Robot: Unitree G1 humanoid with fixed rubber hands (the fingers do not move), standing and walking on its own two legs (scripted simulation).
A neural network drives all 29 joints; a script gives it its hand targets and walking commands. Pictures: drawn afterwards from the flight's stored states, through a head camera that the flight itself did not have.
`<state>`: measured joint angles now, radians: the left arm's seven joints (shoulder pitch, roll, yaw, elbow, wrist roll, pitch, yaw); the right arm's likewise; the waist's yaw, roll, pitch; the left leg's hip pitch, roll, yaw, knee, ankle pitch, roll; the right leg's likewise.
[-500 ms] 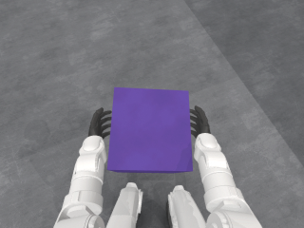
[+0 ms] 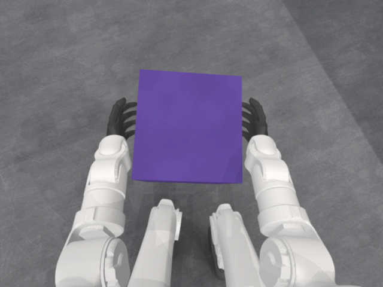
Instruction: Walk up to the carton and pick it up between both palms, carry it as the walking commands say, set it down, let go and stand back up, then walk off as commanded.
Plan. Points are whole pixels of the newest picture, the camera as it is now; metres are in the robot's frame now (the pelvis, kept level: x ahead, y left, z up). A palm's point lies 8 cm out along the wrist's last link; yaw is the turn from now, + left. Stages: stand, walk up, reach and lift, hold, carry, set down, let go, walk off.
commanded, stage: set down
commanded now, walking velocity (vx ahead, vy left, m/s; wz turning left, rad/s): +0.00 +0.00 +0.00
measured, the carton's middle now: (185, 138) +0.44 +0.04 -0.15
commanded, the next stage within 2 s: none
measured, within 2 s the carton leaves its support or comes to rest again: neither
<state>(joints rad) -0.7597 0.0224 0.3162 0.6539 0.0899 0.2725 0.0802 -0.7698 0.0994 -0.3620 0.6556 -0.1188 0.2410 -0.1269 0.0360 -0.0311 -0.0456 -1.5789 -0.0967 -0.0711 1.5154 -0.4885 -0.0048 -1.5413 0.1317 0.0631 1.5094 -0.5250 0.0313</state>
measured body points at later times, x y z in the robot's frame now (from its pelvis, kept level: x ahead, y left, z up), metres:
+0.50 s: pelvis -0.04 +0.00 -0.07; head +0.31 +0.03 +0.20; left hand +0.45 +0.19 -0.22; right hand +0.46 -0.10 -0.22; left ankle +0.09 +0.11 -0.55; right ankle +0.08 -0.12 -0.55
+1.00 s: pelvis -0.06 +0.01 -0.13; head +0.29 +0.05 +0.13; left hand +0.49 +0.20 -0.27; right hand +0.49 -0.09 -0.27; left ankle +0.09 +0.11 -0.55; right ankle +0.08 -0.12 -0.55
